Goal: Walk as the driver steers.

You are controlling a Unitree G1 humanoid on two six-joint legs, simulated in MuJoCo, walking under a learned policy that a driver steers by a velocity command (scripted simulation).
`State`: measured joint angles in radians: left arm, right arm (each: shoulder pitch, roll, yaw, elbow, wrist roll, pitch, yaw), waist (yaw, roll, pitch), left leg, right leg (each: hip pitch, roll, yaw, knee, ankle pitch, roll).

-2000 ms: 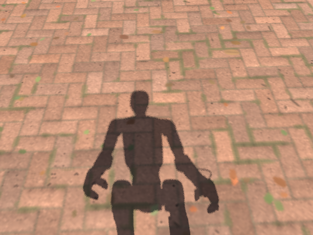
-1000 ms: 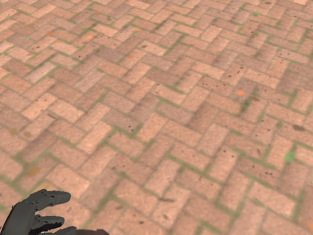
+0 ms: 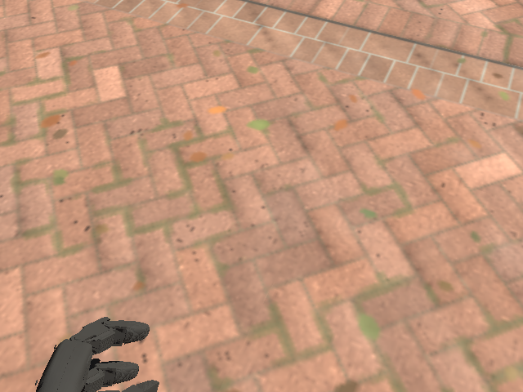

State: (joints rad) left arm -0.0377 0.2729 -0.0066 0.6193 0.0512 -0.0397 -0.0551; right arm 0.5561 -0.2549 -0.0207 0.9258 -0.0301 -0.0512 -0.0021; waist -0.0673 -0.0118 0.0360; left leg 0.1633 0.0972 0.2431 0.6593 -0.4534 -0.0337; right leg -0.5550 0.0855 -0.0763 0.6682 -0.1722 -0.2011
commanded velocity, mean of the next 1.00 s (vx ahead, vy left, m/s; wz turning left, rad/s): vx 0.87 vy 0.00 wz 0.45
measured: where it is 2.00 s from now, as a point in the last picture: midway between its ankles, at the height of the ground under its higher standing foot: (212, 168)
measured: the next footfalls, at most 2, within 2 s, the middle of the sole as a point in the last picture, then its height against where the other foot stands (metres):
left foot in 0.42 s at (227, 323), level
right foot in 0.82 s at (266, 190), level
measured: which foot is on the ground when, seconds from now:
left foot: up 0.00-0.40, down 0.42-0.82, up 0.84-1.00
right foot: down 0.00-0.40, up 0.42-0.80, down 0.82-1.00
